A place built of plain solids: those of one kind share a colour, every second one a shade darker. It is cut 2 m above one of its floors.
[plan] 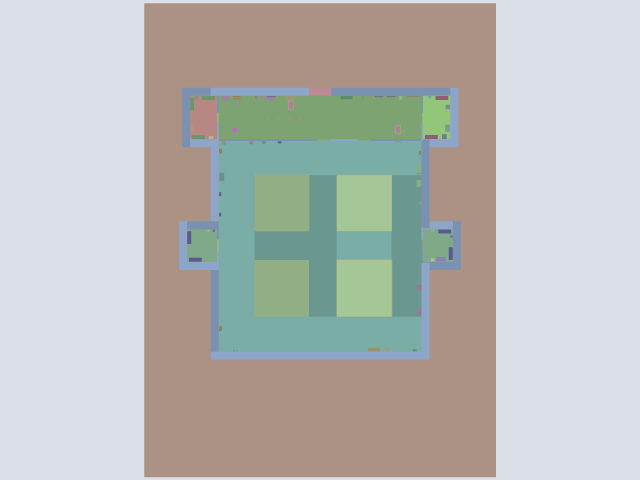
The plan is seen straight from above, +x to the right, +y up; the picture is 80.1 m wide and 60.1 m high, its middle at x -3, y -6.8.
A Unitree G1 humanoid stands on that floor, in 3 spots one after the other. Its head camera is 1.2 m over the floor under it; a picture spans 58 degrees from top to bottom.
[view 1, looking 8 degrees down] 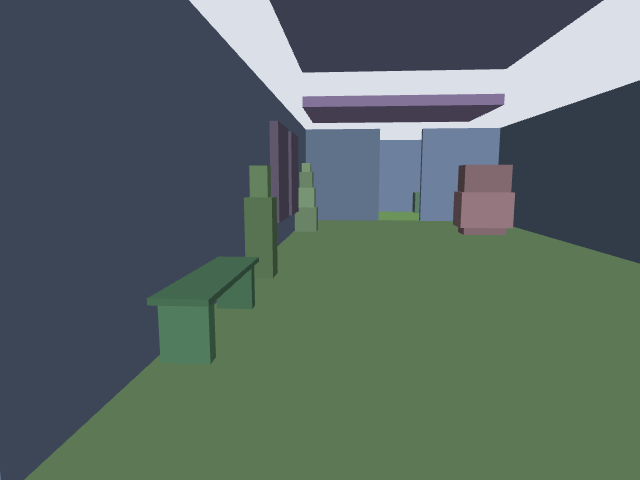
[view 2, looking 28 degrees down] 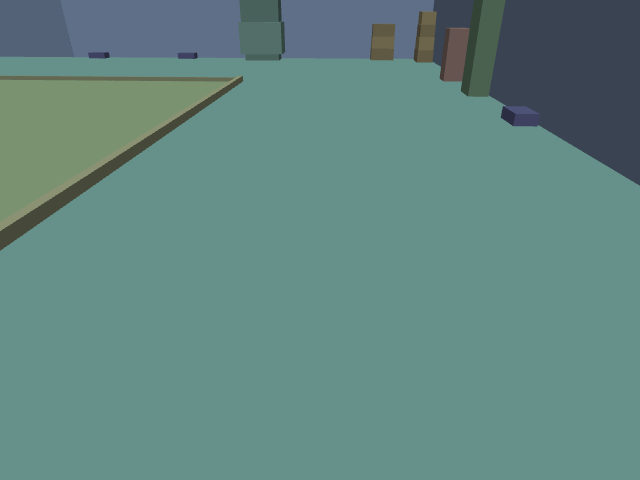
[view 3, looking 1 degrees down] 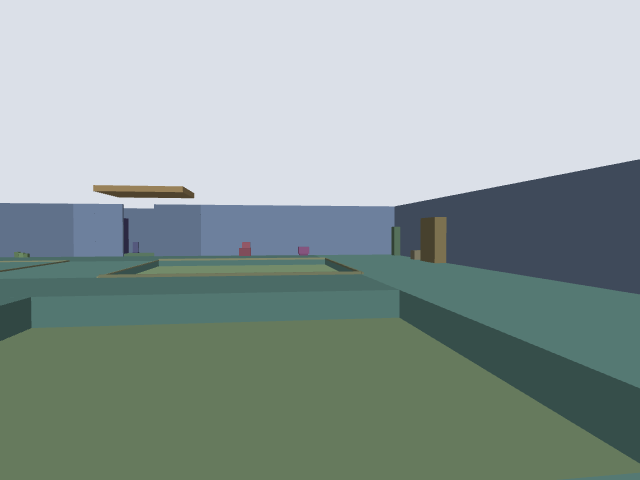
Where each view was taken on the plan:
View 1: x -2.99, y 9.96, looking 4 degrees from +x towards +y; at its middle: floor_foyer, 8.62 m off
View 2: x -2.64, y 3.31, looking -177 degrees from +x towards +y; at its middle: floor_gang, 2.56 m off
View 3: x -13.09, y -13.49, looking -8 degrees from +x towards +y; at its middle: wall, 23.03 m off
